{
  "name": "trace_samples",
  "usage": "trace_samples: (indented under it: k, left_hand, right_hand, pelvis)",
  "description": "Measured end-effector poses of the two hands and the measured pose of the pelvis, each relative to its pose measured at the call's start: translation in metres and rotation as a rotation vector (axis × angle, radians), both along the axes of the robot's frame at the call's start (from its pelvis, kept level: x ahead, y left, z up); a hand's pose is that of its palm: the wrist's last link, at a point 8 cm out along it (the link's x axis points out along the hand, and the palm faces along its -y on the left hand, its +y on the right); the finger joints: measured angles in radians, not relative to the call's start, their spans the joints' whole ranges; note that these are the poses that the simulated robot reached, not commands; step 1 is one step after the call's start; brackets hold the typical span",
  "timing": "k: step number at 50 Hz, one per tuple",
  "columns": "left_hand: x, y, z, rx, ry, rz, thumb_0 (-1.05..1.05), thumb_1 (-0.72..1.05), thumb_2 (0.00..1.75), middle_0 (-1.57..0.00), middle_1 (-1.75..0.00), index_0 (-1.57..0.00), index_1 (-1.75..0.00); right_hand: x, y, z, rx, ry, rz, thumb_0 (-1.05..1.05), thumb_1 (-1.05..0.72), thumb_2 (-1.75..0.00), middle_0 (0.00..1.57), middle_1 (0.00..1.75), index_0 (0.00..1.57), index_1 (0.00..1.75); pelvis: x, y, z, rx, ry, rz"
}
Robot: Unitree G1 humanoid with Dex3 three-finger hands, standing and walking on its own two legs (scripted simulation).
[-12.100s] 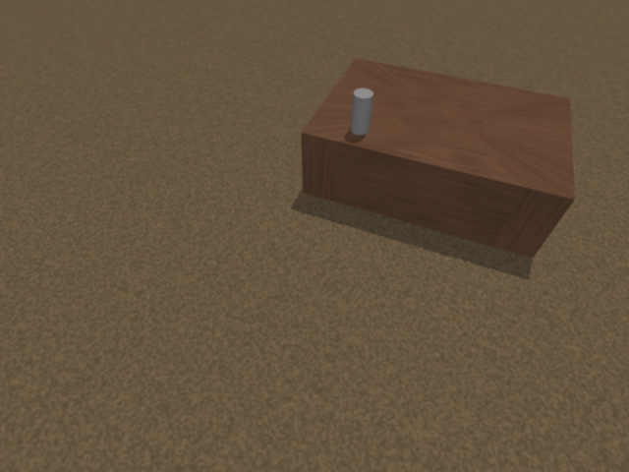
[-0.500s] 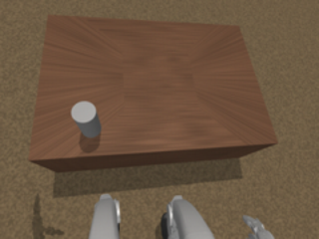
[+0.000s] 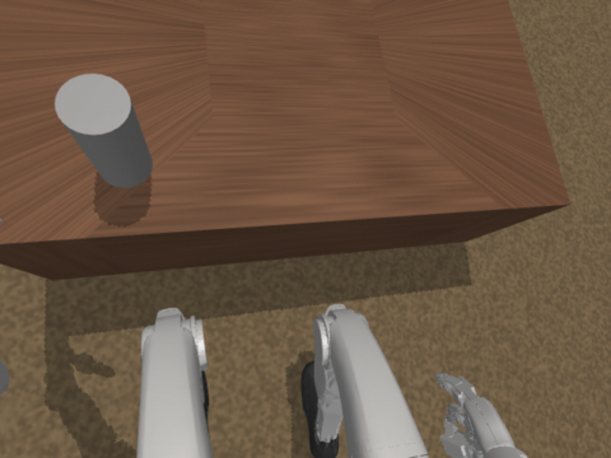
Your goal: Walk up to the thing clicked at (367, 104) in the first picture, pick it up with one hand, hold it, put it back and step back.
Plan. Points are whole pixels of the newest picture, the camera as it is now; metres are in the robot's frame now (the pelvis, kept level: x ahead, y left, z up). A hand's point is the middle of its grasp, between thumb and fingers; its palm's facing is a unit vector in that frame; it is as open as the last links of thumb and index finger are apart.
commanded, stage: close in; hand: left
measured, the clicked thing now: (112, 138) +0.52 +0.22 -0.10
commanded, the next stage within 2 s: rest palm in 0.70 s
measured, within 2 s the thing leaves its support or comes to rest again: neither
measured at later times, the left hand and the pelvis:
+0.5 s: hand (81, 157) +0.48 +0.25 -0.09, palm faces +0.17 -0.99 -0.02, open 17.7 cm; pelvis -0.03 -0.02 -0.11, yaw -2 degrees
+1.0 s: hand (104, 160) +0.48 +0.22 -0.10, palm faces +0.18 -0.98 -0.01, open 17.4 cm; pelvis -0.03 -0.02 -0.10, yaw -2 degrees
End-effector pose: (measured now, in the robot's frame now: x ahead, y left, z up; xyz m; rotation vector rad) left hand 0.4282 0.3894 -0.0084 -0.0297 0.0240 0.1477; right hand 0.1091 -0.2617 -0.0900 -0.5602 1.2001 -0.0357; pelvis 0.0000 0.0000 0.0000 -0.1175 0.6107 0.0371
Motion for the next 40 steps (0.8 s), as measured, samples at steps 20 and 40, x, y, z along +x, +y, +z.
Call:
trace_samples:
  k: [20, 40]
  left_hand:
    - [0.025, -0.084, -0.087, 0.042, -0.026, 0.02, -0.01, -0.6, 0.01, -0.05, -0.08, -0.08, -0.07]
    - [0.021, -0.11, -0.085, 0.027, -0.001, 0.02, -0.01, -0.6, 0.0, -0.05, -0.04, -0.08, -0.01]
  right_hand:
    - [-0.075, -0.01, -0.125, 0.097, 0.142, -0.12, 0.01, -0.91, -0.89, 0.2, 0.3, 0.21, 0.3]
    - [-0.046, -0.029, -0.112, 0.065, 0.09, -0.14, 0.01, -0.91, -0.89, 0.2, 0.3, 0.21, 0.3]
  pelvis:
    - [-0.034, -0.016, -0.107, 0.018, -0.032, -0.042]
    - [-0.027, -0.02, -0.097, 0.023, -0.018, -0.049]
